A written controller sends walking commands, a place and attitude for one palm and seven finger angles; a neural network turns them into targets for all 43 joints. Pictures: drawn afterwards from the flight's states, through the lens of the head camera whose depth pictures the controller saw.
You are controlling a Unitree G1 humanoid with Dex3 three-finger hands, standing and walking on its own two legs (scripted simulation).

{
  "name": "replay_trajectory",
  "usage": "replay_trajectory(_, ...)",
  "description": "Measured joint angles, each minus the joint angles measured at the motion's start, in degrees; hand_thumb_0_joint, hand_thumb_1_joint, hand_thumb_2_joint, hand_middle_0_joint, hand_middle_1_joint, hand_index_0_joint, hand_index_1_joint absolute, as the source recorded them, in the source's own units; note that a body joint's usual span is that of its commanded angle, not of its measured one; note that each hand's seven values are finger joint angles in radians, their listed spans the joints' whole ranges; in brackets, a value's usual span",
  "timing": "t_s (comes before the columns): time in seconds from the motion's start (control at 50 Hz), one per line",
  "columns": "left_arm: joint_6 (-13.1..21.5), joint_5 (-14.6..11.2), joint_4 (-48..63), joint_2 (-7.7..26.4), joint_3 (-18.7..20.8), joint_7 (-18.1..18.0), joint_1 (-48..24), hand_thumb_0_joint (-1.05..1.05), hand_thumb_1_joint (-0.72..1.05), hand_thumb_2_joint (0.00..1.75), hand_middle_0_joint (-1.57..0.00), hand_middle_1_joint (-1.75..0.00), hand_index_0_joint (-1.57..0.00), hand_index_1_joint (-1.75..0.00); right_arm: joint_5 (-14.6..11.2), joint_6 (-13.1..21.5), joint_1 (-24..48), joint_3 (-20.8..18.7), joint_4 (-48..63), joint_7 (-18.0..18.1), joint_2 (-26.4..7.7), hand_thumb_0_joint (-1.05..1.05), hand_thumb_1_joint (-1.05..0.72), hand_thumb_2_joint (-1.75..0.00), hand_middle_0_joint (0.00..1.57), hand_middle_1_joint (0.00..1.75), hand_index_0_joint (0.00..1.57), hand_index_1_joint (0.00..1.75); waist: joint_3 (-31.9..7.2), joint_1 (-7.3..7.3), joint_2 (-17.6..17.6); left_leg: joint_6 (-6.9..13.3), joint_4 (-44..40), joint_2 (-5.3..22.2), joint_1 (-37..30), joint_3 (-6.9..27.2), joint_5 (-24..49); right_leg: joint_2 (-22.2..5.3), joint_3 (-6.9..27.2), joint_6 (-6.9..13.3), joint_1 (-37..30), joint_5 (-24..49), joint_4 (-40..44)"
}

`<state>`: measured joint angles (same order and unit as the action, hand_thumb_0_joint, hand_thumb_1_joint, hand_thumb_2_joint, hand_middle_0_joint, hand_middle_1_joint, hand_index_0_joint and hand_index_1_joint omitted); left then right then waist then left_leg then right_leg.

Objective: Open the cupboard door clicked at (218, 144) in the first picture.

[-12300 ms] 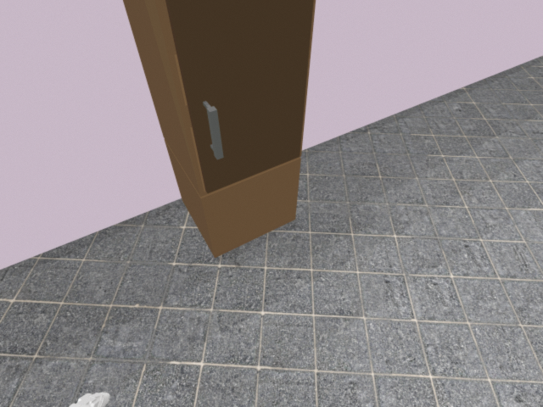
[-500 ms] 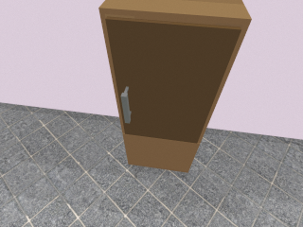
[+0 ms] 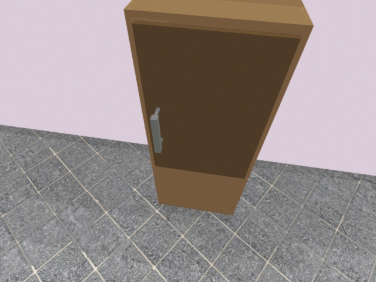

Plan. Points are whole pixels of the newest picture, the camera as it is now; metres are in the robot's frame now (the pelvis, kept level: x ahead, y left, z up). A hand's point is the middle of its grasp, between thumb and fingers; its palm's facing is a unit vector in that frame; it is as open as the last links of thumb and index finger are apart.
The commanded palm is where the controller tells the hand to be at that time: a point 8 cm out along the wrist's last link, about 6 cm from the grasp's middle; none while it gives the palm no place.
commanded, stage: look again from close up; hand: left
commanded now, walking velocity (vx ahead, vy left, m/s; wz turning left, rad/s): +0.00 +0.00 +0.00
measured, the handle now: (158, 130) +0.57 +0.14 -0.09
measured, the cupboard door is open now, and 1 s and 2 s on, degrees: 0 0 0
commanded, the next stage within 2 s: raise the hand with hooked fingers in 0.04 s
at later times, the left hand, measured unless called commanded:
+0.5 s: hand (111, 269) +0.15 +0.17 -0.05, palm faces -0.16 -0.99 -0.01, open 8.2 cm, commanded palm +0.12 +0.25 -0.07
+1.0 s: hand (76, 270) +0.15 +0.25 -0.08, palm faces -0.10 -0.99 -0.03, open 11.2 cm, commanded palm +0.13 +0.30 -0.07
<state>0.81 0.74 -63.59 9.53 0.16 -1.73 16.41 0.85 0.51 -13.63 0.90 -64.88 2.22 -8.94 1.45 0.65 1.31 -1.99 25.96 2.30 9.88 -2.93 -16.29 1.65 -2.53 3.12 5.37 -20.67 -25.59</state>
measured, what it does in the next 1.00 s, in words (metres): lowers itself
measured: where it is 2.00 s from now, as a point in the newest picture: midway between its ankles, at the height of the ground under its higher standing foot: outside the picture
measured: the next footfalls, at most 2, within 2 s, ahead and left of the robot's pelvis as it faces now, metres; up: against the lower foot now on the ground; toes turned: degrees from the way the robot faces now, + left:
none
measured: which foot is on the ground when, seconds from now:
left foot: down 0.00-1.00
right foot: down 0.00-1.00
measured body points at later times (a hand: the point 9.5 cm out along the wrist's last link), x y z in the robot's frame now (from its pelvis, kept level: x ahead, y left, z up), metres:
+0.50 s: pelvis -0.07 +0.01 -0.08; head -0.02 +0.01 +0.37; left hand +0.16 +0.22 -0.05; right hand +0.15 -0.25 -0.13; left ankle -0.03 +0.14 -0.74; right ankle -0.08 -0.08 -0.74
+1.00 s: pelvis -0.10 +0.05 -0.11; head -0.02 +0.06 +0.34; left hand +0.15 +0.30 -0.07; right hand +0.04 -0.19 -0.20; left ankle -0.03 +0.14 -0.74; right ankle -0.08 -0.08 -0.74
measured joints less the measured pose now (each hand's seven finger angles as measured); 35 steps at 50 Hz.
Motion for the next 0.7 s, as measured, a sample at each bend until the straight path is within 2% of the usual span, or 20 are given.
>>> replay_trajectory(0.16, 0.5, 0.2, -0.1, -0.4, 0.0, -0.5, 0.3, 0.00, 0.91, 0.90, -0.20, -0.30, -0.20, -0.30, -0.1, -0.2, -0.2, -0.1, 0.2, -0.1, -0.2, 0.00, -0.92, -0.90, 0.20, 0.30, 0.20, 0.29, -0.2, 0.05, -0.4, 0.3, 1.6, 0.3, 1.2, 0.1, 0.0, 0.2, -0.4, -0.2, 0.0, 0.4, 0.5)
replay_trajectory(0.18, -2.6, -2.5, 9.1, -0.6, -0.2, -0.5, 3.3, 0.01, 0.91, 0.90, -0.20, -0.30, -0.20, -0.30, -0.8, 0.4, -0.9, 0.1, 2.8, 0.0, -0.6, 0.01, -0.92, -0.90, 0.20, 0.30, 0.20, 0.29, 0.2, -0.02, -0.7, 0.7, 2.4, 0.4, 1.7, -0.1, -0.3, 0.3, -0.3, -0.4, 0.5, 0.5, 0.1)
replay_trajectory(0.2, -3.2, -4.0, 19.4, -0.2, 0.2, -1.2, 6.8, 0.02, 0.93, 0.90, -0.20, -0.30, -0.21, -0.30, -1.2, 3.0, -2.2, 0.2, 5.6, 0.7, -1.0, 0.01, -0.92, -0.90, 0.20, 0.30, 0.20, 0.29, 0.4, 0.37, -0.8, 0.6, 1.7, 0.4, 1.4, -0.4, -0.6, 0.2, 0.1, -0.4, 1.3, 0.3, -1.2)
replay_trajectory(0.24, -0.9, -6.9, 35.5, 0.7, 0.6, -2.6, 10.9, 0.03, 0.94, 0.89, -0.21, -0.31, -0.21, -0.31, -2.4, 8.5, -4.0, -0.6, 10.3, 1.8, -1.7, 0.01, -0.92, -0.90, 0.20, 0.30, 0.20, 0.29, -0.4, -0.06, -0.9, 0.6, 1.7, -0.8, 2.4, -0.5, -0.2, -1.1, -0.3, -0.6, 3.9, -0.8, -4.9)
replay_trajectory(0.28, 2.7, -9.0, 44.6, 0.9, 2.0, -1.7, 10.0, 0.03, 0.92, 0.88, -0.20, -0.32, -0.21, -0.32, -2.5, 11.8, -3.8, -1.4, 14.3, 2.1, -2.9, 0.01, -0.92, -0.90, 0.20, 0.30, 0.20, 0.29, -1.9, -1.35, -1.9, 1.0, 4.6, -1.7, 6.4, 0.7, -0.3, -2.2, -1.6, -0.9, 6.9, -2.3, -7.4)
replay_trajectory(0.34, 12.4, -10.4, 47.2, 0.8, 5.3, 3.6, 3.1, 0.02, 0.88, 0.87, -0.20, -0.35, -0.21, -0.34, -1.2, 14.0, -0.9, -2.4, 19.3, 1.5, -4.9, 0.01, -0.91, -0.90, 0.20, 0.30, 0.20, 0.29, -5.4, -2.47, -3.0, 1.2, 12.6, -1.9, 16.7, 1.6, -2.0, -2.7, -2.4, -0.8, 16.7, -4.6, -15.2)
replay_trajectory(0.42, 26.3, -13.5, 46.1, 0.8, 7.5, 16.2, -3.5, 0.01, 0.79, 0.84, -0.20, -0.39, -0.21, -0.39, -0.5, 14.8, 3.5, -4.0, 25.8, -0.8, -6.4, 0.01, -0.91, -0.90, 0.20, 0.30, 0.20, 0.29, -9.2, -1.67, -1.3, 0.9, 24.3, -1.2, 30.0, 0.6, -5.5, -2.7, -1.2, -0.2, 31.0, -8.3, -28.2)
replay_trajectory(0.46, 31.0, -14.6, 45.5, 0.8, 7.8, 23.5, -4.4, 0.01, 0.75, 0.82, -0.21, -0.42, -0.21, -0.42, -0.8, 14.7, 5.1, -4.5, 29.3, -1.7, -7.3, 0.01, -0.91, -0.90, 0.20, 0.30, 0.20, 0.29, -10.1, -1.39, -0.5, 0.8, 30.2, -0.9, 35.5, 0.5, -7.3, -2.6, -0.9, 0.0, 36.6, -10.1, -34.1)
replay_trajectory(0.48, 31.9, -15.1, 45.4, 0.9, 8.0, 26.2, -4.3, 0.01, 0.72, 0.81, -0.21, -0.43, -0.21, -0.43, -1.1, 14.3, 5.7, -4.7, 30.9, -1.9, -7.5, 0.01, -0.91, -0.90, 0.20, 0.30, 0.20, 0.29, -10.5, -1.21, -0.1, 1.0, 32.8, -0.8, 37.8, 0.4, -8.2, -2.5, -0.7, 0.2, 38.9, -11.1, -36.7)
replay_trajectory(0.5, 31.9, -15.7, 45.6, 1.0, 8.2, 28.0, -3.9, 0.01, 0.70, 0.80, -0.21, -0.45, -0.22, -0.44, -1.4, 13.8, 6.2, -4.8, 32.6, -1.8, -7.7, 0.01, -0.91, -0.90, 0.20, 0.30, 0.20, 0.29, -10.7, -0.99, 0.2, 1.0, 35.2, -0.6, 39.8, 0.4, -8.9, -2.5, -0.6, 0.3, 40.8, -11.9, -39.1)
replay_trajectory(0.54, 30.1, -16.9, 46.1, 1.1, 8.7, 29.4, -2.8, 0.01, 0.64, 0.78, -0.22, -0.48, -0.22, -0.47, -1.8, 12.6, 6.6, -5.0, 35.5, -1.2, -7.9, 0.01, -0.91, -0.90, 0.20, 0.30, 0.20, 0.29, -10.6, -0.43, 0.4, 0.8, 39.3, -0.3, 42.9, 0.7, -10.2, -2.3, -0.9, -0.1, 43.6, -13.0, -42.8)
replay_trajectory(0.6, 27.4, -17.1, 48.3, 1.8, 9.7, 27.4, -0.7, 0.01, 0.57, 0.75, -0.23, -0.52, -0.23, -0.52, -2.1, 11.7, 6.2, -4.4, 38.0, -0.1, -7.4, 0.01, -0.91, -0.90, 0.20, 0.30, 0.20, 0.29, -10.0, 0.33, 0.1, 1.2, 43.9, 0.3, 46.3, 2.0, -11.5, -1.8, -2.0, 0.1, 46.1, -14.0, -46.0)
replay_trajectory(0.66, 27.1, -16.7, 52.2, 3.5, 10.4, 24.9, 0.3, 0.01, 0.50, 0.72, -0.23, -0.56, -0.24, -0.56, -1.9, 11.8, 5.2, -2.8, 38.0, 0.8, -6.3, 0.01, -0.91, -0.90, 0.20, 0.30, 0.20, 0.29, -9.6, 0.88, -0.5, 1.2, 46.8, 0.8, 49.2, 3.5, -12.1, -1.3, -3.5, 0.2, 47.8, -14.1, -47.4)
replay_trajectory(0.7, 27.3, -16.6, 54.1, 4.7, 10.5, 24.5, -0.4, 0.01, 0.45, 0.70, -0.24, -0.59, -0.24, -0.59, -1.8, 12.0, 4.5, -1.4, 36.7, 1.2, -5.4, 0.01, -0.91, -0.90, 0.20, 0.30, 0.20, 0.29, -9.3, 0.92, -1.1, 1.3, 47.9, 0.9, 50.6, 4.5, -12.1, -1.0, -4.3, 0.1, 48.5, -13.8, -47.6)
